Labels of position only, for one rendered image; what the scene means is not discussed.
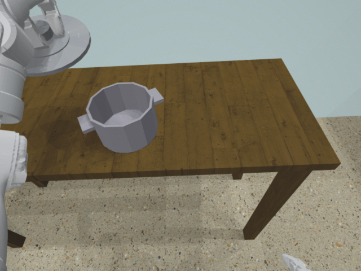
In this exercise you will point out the knob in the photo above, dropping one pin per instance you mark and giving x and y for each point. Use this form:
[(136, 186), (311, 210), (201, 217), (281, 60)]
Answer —
[(44, 29)]

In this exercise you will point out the table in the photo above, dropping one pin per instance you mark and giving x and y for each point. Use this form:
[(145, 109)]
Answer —
[(226, 117)]

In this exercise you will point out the robot right hand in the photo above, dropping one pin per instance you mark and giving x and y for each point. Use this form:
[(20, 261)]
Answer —
[(295, 264)]

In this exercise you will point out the lid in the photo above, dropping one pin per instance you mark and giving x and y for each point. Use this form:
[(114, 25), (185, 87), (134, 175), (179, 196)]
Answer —
[(64, 51)]

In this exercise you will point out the robot left upper arm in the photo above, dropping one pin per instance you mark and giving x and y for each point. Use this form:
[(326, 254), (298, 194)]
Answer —
[(13, 174)]

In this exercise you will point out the left robot forearm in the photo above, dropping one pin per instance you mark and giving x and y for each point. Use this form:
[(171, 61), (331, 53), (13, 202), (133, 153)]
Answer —
[(16, 52)]

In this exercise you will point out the robot left hand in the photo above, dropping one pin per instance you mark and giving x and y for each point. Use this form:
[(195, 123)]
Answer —
[(53, 18)]

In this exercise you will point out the pot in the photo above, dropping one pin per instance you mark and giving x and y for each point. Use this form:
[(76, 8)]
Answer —
[(123, 115)]

